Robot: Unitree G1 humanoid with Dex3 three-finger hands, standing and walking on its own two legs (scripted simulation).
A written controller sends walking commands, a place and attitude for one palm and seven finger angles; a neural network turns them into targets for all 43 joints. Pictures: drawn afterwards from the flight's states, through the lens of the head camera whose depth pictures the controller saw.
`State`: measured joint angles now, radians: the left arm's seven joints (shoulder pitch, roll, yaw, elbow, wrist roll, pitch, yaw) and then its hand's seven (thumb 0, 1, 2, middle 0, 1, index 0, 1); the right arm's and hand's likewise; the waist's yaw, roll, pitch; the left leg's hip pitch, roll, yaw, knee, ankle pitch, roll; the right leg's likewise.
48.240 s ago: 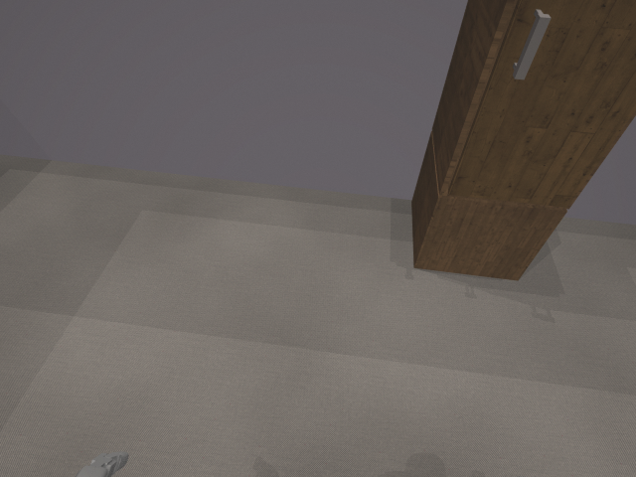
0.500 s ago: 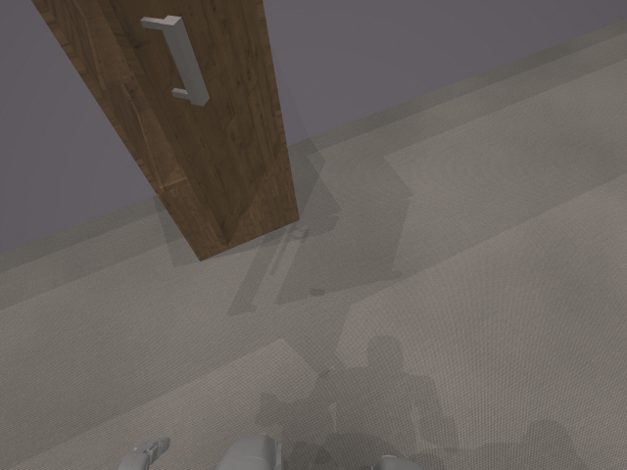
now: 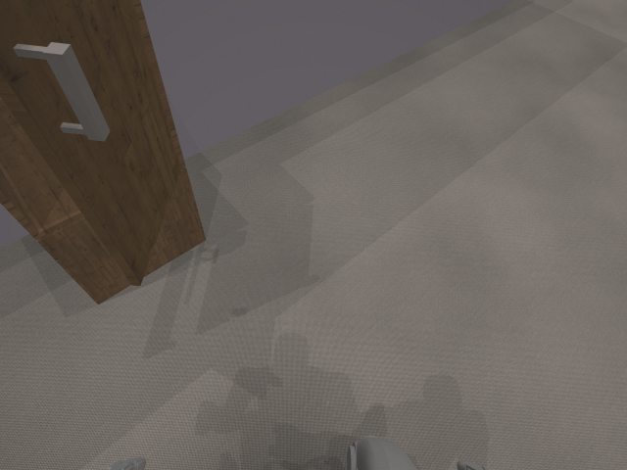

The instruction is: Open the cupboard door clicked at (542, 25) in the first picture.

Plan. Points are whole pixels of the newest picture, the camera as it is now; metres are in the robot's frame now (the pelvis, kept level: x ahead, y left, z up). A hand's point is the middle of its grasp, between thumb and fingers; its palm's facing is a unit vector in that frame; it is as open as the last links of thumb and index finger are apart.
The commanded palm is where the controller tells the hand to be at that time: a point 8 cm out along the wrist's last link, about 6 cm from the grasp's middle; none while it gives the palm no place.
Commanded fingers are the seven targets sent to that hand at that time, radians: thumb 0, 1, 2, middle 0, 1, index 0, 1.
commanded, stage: walk to a spot facing it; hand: left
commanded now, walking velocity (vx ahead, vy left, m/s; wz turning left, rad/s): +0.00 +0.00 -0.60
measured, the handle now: (65, 94) +0.51 +0.38 +0.13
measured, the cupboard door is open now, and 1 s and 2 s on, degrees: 45 45 45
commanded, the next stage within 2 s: turn to face it in 1.92 s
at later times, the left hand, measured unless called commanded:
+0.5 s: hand (246, 420) +0.19 +0.11 -0.16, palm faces -0.31 -0.93 -0.20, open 7.4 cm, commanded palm none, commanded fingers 0.00 0.90 0.90 -0.20 -0.30 -0.20 -0.30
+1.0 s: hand (352, 245) +0.51 -0.04 -0.15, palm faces -0.60 -0.77 -0.19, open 7.4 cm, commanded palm none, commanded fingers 0.00 0.90 0.90 -0.20 -0.30 -0.20 -0.30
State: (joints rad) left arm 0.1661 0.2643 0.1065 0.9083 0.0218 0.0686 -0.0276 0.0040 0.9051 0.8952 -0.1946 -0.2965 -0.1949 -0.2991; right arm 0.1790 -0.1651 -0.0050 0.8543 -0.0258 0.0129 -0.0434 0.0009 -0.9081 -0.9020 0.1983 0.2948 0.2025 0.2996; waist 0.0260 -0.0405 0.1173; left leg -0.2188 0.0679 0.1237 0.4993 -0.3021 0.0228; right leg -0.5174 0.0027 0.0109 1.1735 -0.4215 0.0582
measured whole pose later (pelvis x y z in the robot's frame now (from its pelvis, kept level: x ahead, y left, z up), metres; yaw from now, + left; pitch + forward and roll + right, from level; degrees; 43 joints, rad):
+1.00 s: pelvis +0.29 -0.11 +0.00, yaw -35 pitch +1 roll +0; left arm 0.05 0.21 0.07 0.92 0.03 0.01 -0.05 0.00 0.91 0.90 -0.19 -0.30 -0.19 -0.30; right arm 0.45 -0.18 -0.02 1.02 -0.04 -0.05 -0.02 0.00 -0.92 -0.90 0.20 0.29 0.20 0.30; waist -0.06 0.00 0.09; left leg 0.00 0.08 0.27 0.35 -0.35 -0.04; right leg -0.61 -0.09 -0.07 0.84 -0.17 -0.02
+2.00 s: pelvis +0.67 -0.46 +0.00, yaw -44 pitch +0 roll +1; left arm 0.15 0.21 0.07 1.02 0.02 -0.01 -0.03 0.01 0.93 0.90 -0.19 -0.30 -0.19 -0.30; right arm 0.45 -0.16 -0.03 1.12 -0.03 -0.05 -0.01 0.00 -0.92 -0.90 0.19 0.29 0.20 0.30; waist -0.04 0.00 0.07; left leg 0.04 0.03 0.22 0.33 -0.35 -0.01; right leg -0.57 -0.11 -0.07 0.73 -0.11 -0.02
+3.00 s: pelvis +0.77 -0.67 -0.01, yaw -14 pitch +2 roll +2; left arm 0.14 0.19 0.05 0.89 0.02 0.02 0.02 0.00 0.90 0.90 -0.19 -0.30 -0.19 -0.30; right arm 0.18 -0.24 -0.09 0.94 -0.01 0.08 0.01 0.00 -0.91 -0.90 0.20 0.29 0.20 0.30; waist -0.03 0.06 0.09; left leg -0.51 -0.05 -0.06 0.87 -0.43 -0.03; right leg -0.28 -0.05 -0.08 0.62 -0.37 -0.01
